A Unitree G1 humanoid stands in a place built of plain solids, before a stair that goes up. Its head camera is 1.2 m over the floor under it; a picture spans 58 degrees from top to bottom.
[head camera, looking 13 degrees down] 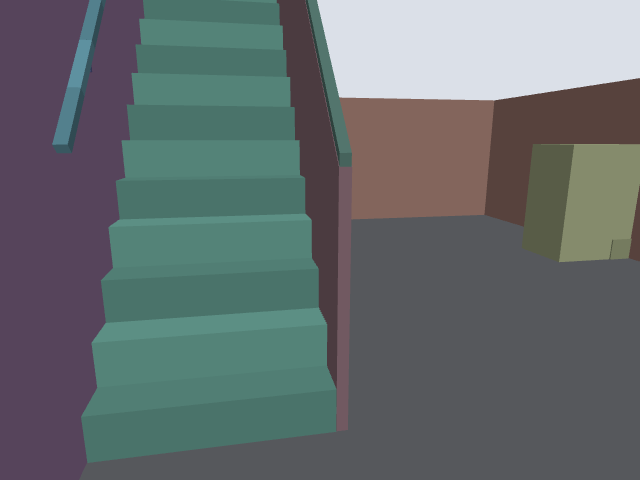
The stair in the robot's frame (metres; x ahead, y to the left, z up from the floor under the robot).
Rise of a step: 0.20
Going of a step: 0.20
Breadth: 0.98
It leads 11 degrees to the left of straight ahead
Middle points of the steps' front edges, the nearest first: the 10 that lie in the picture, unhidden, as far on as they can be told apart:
1.51 0.41 0.20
1.71 0.45 0.40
1.90 0.48 0.60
2.10 0.52 0.80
2.29 0.56 1.00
2.49 0.60 1.20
2.69 0.63 1.40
2.88 0.67 1.60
3.08 0.71 1.80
3.28 0.74 2.00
